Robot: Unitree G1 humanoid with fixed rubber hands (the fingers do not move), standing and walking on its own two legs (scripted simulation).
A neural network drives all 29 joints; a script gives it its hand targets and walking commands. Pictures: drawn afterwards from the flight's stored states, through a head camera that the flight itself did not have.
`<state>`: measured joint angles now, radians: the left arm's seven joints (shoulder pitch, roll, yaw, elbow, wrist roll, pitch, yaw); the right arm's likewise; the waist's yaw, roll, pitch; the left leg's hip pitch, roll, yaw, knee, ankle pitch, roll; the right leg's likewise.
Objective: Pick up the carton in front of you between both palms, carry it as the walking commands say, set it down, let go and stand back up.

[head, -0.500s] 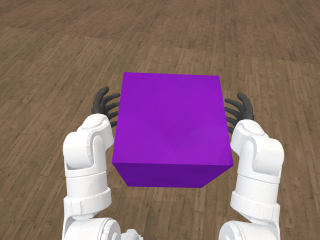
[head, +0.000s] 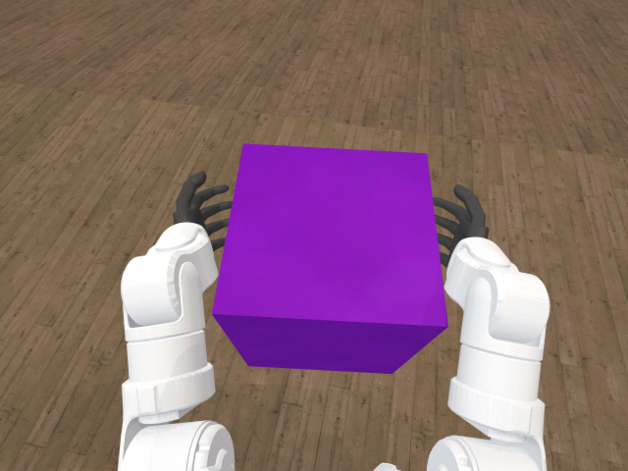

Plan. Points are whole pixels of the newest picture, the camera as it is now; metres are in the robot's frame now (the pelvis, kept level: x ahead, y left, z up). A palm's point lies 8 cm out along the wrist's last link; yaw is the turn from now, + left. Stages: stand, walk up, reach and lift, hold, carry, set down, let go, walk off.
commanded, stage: carry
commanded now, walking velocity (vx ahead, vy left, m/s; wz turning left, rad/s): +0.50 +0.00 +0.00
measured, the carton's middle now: (326, 272) +0.36 +0.01 +0.07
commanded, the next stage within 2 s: none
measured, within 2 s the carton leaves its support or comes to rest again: neither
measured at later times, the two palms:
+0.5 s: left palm (237, 79) +0.64 +0.16 +0.19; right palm (435, 97) +0.61 -0.14 +0.19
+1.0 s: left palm out of the picture +0.89 +0.17 +0.23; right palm out of the picture +0.93 -0.13 +0.22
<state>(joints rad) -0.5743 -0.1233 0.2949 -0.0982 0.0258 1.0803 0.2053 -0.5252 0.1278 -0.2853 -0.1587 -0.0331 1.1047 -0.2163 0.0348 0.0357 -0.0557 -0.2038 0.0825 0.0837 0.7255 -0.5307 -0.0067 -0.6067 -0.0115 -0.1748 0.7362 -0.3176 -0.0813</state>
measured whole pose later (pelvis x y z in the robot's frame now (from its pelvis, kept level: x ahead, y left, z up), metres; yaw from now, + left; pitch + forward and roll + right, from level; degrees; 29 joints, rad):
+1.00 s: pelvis +0.57 -0.01 +0.10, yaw +1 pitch +4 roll -1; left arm -0.54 -0.14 0.27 -0.14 0.00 1.10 0.23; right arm -0.53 0.15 -0.34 -0.15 -0.06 1.09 -0.22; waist 0.11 0.01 -0.01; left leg -0.66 0.01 0.03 1.30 -0.43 0.06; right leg -0.39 0.00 -0.15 0.57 -0.39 -0.07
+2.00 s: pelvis +1.15 +0.01 +0.17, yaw +0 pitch +5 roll +0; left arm -0.56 -0.14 0.26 -0.13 0.01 1.11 0.22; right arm -0.54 0.11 -0.32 -0.14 -0.05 1.11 -0.22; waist 0.06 0.00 -0.09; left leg -0.71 0.07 0.09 0.81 -0.30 0.04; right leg -0.15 -0.01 -0.12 0.40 -0.46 -0.04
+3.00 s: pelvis +1.72 +0.06 +0.24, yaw -2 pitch +3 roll -1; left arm -0.58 -0.11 0.33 -0.05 0.04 1.14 0.22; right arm -0.56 0.14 -0.30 -0.05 -0.04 1.13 -0.22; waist -0.04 -0.02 -0.10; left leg -0.44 0.01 0.14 0.62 -0.25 0.08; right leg -0.49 -0.04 -0.03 1.17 -0.43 -0.03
